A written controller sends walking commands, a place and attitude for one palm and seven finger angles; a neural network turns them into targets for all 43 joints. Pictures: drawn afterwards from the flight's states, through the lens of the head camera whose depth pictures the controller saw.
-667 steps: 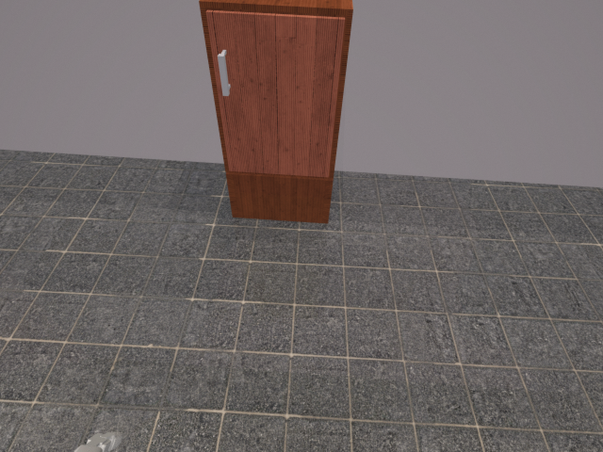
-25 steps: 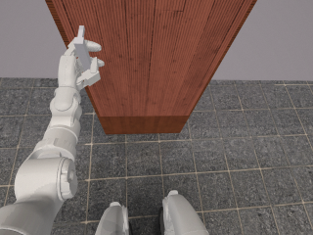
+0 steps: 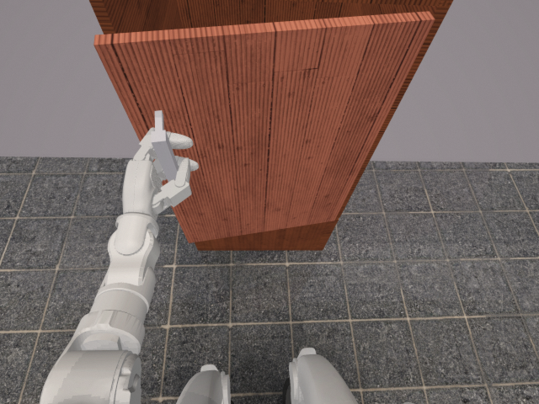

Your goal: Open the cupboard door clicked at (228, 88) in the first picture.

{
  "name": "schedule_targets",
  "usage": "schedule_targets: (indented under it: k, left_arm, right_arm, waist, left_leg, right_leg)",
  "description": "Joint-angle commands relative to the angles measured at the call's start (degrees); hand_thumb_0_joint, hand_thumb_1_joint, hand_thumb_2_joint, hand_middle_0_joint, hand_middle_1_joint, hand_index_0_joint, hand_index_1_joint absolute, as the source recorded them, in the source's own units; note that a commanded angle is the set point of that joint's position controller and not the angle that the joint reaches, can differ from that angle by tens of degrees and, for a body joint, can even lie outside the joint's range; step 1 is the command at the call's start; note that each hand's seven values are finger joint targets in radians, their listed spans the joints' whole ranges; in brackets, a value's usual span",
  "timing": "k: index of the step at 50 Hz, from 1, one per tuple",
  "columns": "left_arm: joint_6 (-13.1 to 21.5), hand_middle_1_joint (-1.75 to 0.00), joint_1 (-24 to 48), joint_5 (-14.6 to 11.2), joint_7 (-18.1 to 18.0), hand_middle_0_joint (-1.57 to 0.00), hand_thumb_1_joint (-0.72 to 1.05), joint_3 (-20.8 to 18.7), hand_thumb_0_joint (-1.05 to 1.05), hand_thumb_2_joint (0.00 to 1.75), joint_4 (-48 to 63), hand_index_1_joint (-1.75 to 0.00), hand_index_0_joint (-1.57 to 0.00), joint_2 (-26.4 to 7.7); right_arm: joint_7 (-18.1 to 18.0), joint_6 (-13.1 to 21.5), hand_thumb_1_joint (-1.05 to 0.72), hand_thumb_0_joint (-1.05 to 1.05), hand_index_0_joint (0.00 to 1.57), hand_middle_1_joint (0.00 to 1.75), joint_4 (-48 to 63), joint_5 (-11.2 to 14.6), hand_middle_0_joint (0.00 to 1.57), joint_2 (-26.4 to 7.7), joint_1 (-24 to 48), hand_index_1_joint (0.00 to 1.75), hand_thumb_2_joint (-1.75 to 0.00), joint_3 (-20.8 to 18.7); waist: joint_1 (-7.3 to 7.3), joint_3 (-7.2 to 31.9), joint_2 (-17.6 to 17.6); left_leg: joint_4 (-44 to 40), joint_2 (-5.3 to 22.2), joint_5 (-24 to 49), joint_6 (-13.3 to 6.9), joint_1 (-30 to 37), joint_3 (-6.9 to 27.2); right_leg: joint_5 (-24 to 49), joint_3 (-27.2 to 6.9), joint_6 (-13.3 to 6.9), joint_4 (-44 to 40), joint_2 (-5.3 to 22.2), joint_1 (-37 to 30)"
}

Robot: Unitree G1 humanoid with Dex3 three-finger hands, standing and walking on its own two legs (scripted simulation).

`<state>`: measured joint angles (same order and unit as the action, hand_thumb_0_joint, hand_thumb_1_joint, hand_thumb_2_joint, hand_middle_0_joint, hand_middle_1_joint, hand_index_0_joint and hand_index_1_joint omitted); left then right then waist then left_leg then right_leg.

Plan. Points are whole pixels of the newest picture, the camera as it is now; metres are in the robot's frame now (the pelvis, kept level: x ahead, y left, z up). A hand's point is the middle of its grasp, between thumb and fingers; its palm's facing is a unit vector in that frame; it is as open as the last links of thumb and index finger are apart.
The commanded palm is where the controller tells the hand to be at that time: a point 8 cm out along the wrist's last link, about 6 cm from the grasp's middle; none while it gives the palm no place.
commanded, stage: pull the door open along its arc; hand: left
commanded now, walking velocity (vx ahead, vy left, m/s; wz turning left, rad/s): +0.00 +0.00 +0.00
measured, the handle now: (169, 153) +0.48 +0.13 +0.04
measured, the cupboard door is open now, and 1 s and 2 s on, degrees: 10 37 39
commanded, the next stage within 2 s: open thumb and fingers to let go in 0.64 s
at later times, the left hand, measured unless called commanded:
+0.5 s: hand (232, 262) +0.31 +0.04 +0.04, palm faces +0.31 -0.95 -0.02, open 5.7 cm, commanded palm +0.23 +0.06 +0.03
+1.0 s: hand (243, 284) +0.28 +0.02 +0.03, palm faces +0.34 -0.94 -0.04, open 7.2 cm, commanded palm +0.22 +0.05 +0.03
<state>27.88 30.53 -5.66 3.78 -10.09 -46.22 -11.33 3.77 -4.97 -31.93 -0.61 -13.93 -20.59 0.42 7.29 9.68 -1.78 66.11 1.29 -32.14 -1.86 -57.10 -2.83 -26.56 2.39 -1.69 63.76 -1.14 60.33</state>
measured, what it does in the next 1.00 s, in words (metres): shifts its weight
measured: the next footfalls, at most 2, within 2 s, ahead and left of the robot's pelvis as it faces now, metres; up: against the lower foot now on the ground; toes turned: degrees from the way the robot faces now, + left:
none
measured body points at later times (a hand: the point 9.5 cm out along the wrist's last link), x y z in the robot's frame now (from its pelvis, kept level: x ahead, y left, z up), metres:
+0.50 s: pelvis +0.00 -0.02 +0.01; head +0.07 -0.03 +0.45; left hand +0.29 +0.09 +0.04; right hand +0.20 -0.21 -0.10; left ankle -0.01 +0.10 -0.65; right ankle +0.03 -0.10 -0.65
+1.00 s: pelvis +0.00 -0.05 +0.00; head +0.07 -0.07 +0.45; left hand +0.25 +0.07 +0.04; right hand +0.20 -0.25 -0.10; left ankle -0.01 +0.10 -0.65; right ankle +0.03 -0.10 -0.65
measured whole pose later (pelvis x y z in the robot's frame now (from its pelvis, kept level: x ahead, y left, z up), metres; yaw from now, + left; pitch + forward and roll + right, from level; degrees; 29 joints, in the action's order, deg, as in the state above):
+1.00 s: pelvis +0.00 -0.05 +0.00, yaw +6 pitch +17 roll +2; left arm 20.1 -8.8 6.2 -30.8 15.8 -10.1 4.6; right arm 2.4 5.4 -31.4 -4.2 -10.8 -10.2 0.5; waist 1.3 10.4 -1.3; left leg 65.0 -0.2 -31.2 2.7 -51.4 2.7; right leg -29.7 7.7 -6.2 65.8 0.4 54.0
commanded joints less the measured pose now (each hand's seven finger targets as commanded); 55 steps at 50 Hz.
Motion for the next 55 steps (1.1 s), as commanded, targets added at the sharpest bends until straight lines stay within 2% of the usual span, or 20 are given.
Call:
schedule_targets:
  k: [1,2,3,6,7,10,11,14,16,20,23,24,30,34,37,39,45,49,53,55]
  left_arm:
    - [4.18,-1.35,3.35,-1.13,0.47,-0.40,0.90,2.87,0.00,0.90,19.48,-1.35,-0.40,-3.64]
    - [4.32,-1.35,1.77,-5.10,-6.99,-0.40,0.90,-3.60,0.00,0.90,22.51,-1.35,-0.40,-1.33]
    - [4.08,-1.35,-1.49,-3.24,-10.73,-0.40,0.90,0.60,0.00,0.90,22.67,-1.35,-0.40,1.53]
    - [4.14,-1.35,-5.27,-0.52,-19.18,-0.40,0.90,4.06,0.00,0.90,26.52,-1.35,-0.40,6.74]
    - [4.61,-1.35,-6.43,1.55,-22.11,-0.40,0.90,6.25,0.00,0.90,29.41,-1.35,-0.40,8.41]
    - [4.52,-1.35,-10.29,8.58,-30.58,-0.40,0.90,12.39,0.00,0.90,31.36,-1.35,-0.40,13.84]
    - [3.99,-1.35,-10.59,11.03,-32.83,-0.40,0.90,14.99,0.00,0.90,31.13,-1.35,-0.40,15.86]
    - [2.34,-1.35,-11.78,14.83,-36.56,-0.40,0.90,19.50,0.00,0.90,31.95,-1.35,-0.40,20.27]
    - [1.42,-1.35,-11.07,15.78,-37.62,-0.40,0.90,22.10,0.00,0.90,33.59,-1.35,-0.40,22.58]
    - [-0.57,-1.35,-18.16,15.35,-37.25,-0.40,0.90,26.68,0.00,0.90,35.52,-1.35,-0.40,26.27]
    - [-1.76,-1.35,-27.40,13.36,-35.93,-0.40,0.90,28.50,0.00,0.90,38.64,-1.35,-0.40,27.24]
    - [-2.01,-1.35,-29.01,12.89,-35.48,-0.40,0.90,29.46,0.00,0.90,39.84,-1.35,-0.40,27.70]
    - [-4.19,-1.35,-46.16,11.82,-34.07,-0.40,0.90,31.00,0.00,0.90,48.76,-1.35,-0.40,27.73]
    - [-5.62,-1.35,-39.98,11.90,-35.30,-0.40,0.90,29.02,0.00,0.90,47.40,-1.35,-0.40,25.77]
    - [-5.12,-1.35,-30.68,12.38,-36.29,-0.40,0.90,26.19,0.00,0.90,46.30,-1.35,-0.40,22.43]
    - [-4.98,-1.34,-32.77,12.38,-36.51,-0.39,0.76,25.21,0.00,0.84,44.90,-1.34,-0.39,22.60]
    - [-4.52,-1.29,-35.90,12.31,-35.22,-0.36,0.34,27.05,0.00,0.66,46.83,-1.29,-0.36,24.03]
    - [-4.33,-1.26,-35.84,12.87,-34.16,-0.34,0.06,29.28,0.00,0.54,49.11,-1.26,-0.34,24.39]
    - [-3.70,-1.23,-35.57,12.47,-33.58,-0.32,-0.22,29.12,0.00,0.42,49.52,-1.23,-0.32,23.50]
    - [-3.56,-1.22,-36.39,12.22,-33.54,-0.31,-0.36,29.24,0.00,0.36,49.10,-1.22,-0.31,23.82]
  right_arm:
    - [-0.39,2.25,-0.90,0.00,0.20,0.30,6.83,0.78,0.20,-7.65,-2.56,0.30,-0.90,-3.70]
    - [-0.57,2.94,-0.90,0.00,0.20,0.30,7.42,0.24,0.20,-6.36,-0.53,0.30,-0.90,-3.52]
    - [-0.27,3.62,-0.90,0.00,0.20,0.30,7.68,-0.20,0.20,-6.19,0.26,0.30,-0.90,-3.16]
    - [0.64,4.49,-0.90,0.00,0.20,0.30,7.27,-1.35,0.20,-5.46,1.48,0.30,-0.90,-3.36]
    - [0.95,4.76,-0.90,0.00,0.20,0.30,7.49,-1.85,0.20,-5.09,2.06,0.30,-0.90,-3.45]
    - [1.82,5.36,-0.90,0.00,0.20,0.30,7.29,-3.12,0.20,-4.04,3.47,0.30,-0.90,-3.63]
    - [2.01,5.49,-0.90,0.00,0.20,0.30,7.09,-3.43,0.20,-3.91,4.04,0.30,-0.90,-3.69]
    - [1.52,6.26,-0.90,0.00,0.20,0.30,7.09,-4.01,0.20,-3.17,6.50,0.30,-0.90,-3.58]
    - [0.86,6.95,-0.90,0.00,0.20,0.30,6.99,-4.16,0.20,-2.64,8.17,0.30,-0.90,-3.41]
    - [-0.14,8.37,-0.90,0.00,0.20,0.30,7.70,-3.94,0.20,-1.57,10.80,0.30,-0.90,-2.63]
    - [-0.48,9.51,-0.90,0.00,0.20,0.30,8.80,-3.49,0.20,-0.94,12.04,0.30,-0.90,-2.12]
    - [-0.45,9.79,-0.90,0.00,0.20,0.30,8.80,-3.33,0.20,-0.68,12.44,0.30,-0.90,-1.79]
    - [-0.04,11.38,-0.90,0.00,0.20,0.30,10.47,-2.65,0.20,0.44,14.74,0.30,-0.90,-0.66]
    - [-0.66,12.07,-0.90,0.00,0.20,0.30,10.03,-2.82,0.20,0.28,15.76,0.30,-0.90,-0.16]
    - [-1.44,12.48,-0.90,0.00,0.20,0.30,8.81,-3.09,0.20,0.00,15.12,0.30,-0.90,-0.21]
    - [-1.70,12.69,-0.90,0.00,0.20,0.30,8.75,-3.14,0.20,0.29,14.93,0.30,-0.90,-0.40]
    - [-1.66,13.19,-0.90,0.00,0.20,0.30,9.04,-3.15,0.20,-0.09,12.94,0.30,-0.90,-1.27]
    - [-1.75,13.40,-0.90,0.00,0.20,0.30,9.27,-3.15,0.20,-0.54,12.32,0.30,-0.90,-1.58]
    - [-2.13,13.84,-0.90,0.00,0.20,0.30,8.96,-2.96,0.20,-0.92,12.33,0.30,-0.90,-1.65]
    - [-2.02,14.15,-0.90,0.00,0.20,0.30,9.11,-3.02,0.20,-0.90,12.65,0.30,-0.90,-1.52]
  waist:
    - [-3.08,24.23,2.65]
    - [-6.80,22.46,2.66]
    - [-6.12,20.77,1.28]
    - [-5.72,20.09,4.02]
    - [-5.93,20.92,2.36]
    - [-5.67,21.27,2.77]
    - [-5.27,20.47,2.22]
    - [-4.63,20.23,3.83]
    - [-4.21,20.48,3.98]
    - [-4.77,19.40,5.81]
    - [-5.93,19.12,7.23]
    - [-5.63,17.78,7.40]
    - [-7.65,15.17,5.74]
    - [-6.26,9.73,6.15]
    - [-4.92,9.52,6.90]
    - [-5.94,11.41,7.09]
    - [-5.72,17.13,8.29]
    - [-4.74,17.22,7.95]
    - [-4.21,15.03,10.01]
    - [-4.70,14.69,9.34]
  left_leg:
    - [-8.29,-1.76,24.53,0.50,10.09,1.74]
    - [-9.50,-1.65,24.35,1.27,9.35,1.33]
    - [-9.62,-1.79,23.59,1.54,10.02,1.56]
    - [-9.01,-1.56,23.23,1.85,10.40,1.78]
    - [-8.73,-1.64,24.10,2.02,11.16,1.72]
    - [-7.79,-1.64,24.95,2.09,12.00,2.11]
    - [-7.72,-1.68,24.18,2.14,12.16,2.35]
    - [-7.84,-1.80,21.01,1.93,12.45,2.64]
    - [-7.99,-1.93,18.80,1.72,13.18,2.67]
    - [-8.55,-2.36,16.86,1.40,12.82,2.67]
    - [-8.85,-2.77,16.59,1.45,12.09,2.62]
    - [-9.03,-2.79,16.34,1.47,12.09,2.74]
    - [-9.23,-3.29,15.45,2.05,11.92,2.86]
    - [-7.46,-3.86,10.44,2.13,9.08,3.50]
    - [-5.40,-4.03,8.65,2.06,6.83,3.96]
    - [-4.88,-4.25,9.01,2.23,5.69,3.96]
    - [-4.66,-4.19,11.48,2.23,5.47,3.77]
    - [-4.38,-3.92,11.76,2.12,5.21,3.95]
    - [-4.19,-3.79,9.85,2.07,4.11,4.57]
    - [-4.16,-3.89,8.92,2.07,3.82,4.54]
  right_leg:
    - [27.07,-1.82,0.36,-6.92,-0.30,-25.90]
    - [24.98,-0.64,0.24,-7.24,-0.40,-25.85]
    - [23.40,-0.42,0.22,-7.39,-0.59,-24.56]
    - [22.73,0.11,0.34,-7.13,-0.09,-23.31]
    - [23.50,0.05,0.17,-6.53,0.08,-23.15]
    - [23.73,0.40,0.06,-5.85,0.36,-21.31]
    - [22.73,0.49,-0.09,-5.86,0.38,-20.36]
    - [19.89,0.58,-0.39,-6.90,0.56,-20.32]
    - [17.85,0.41,-0.41,-7.75,0.74,-20.44]
    - [16.81,-0.02,-0.44,-9.37,1.07,-22.73]
    - [18.36,-0.88,-0.29,-10.86,1.41,-26.22]
    - [18.84,-1.03,-0.11,-11.28,1.67,-26.39]
    - [19.39,-1.26,-0.05,-11.92,2.12,-27.64]
    - [11.64,-3.88,0.59,-14.25,2.92,-23.34]
    - [8.18,-6.68,1.18,-14.81,3.91,-21.92]
    - [9.70,-7.87,1.36,-14.52,4.44,-23.80]
    - [18.93,-8.42,2.10,-13.17,5.30,-28.70]
    - [20.96,-8.56,2.26,-12.90,5.60,-28.82]
    - [16.96,-9.03,2.26,-13.86,5.65,-27.56]
    - [14.12,-8.87,2.19,-13.80,5.58,-26.49]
